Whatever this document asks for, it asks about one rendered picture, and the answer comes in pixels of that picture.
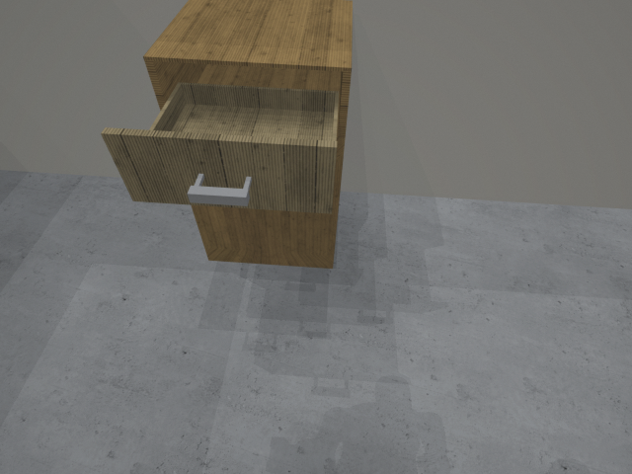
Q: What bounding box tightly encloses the drawer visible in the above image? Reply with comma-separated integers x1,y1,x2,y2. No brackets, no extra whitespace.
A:
101,82,339,214

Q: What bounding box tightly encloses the cabinet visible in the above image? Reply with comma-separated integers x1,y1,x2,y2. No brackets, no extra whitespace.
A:
143,0,353,269

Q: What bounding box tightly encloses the handle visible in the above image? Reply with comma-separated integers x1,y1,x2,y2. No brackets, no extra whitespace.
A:
187,174,252,206

